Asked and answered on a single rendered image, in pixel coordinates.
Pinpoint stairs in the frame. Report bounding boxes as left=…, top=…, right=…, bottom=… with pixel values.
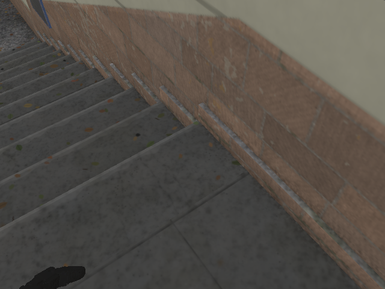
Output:
left=0, top=38, right=185, bottom=228

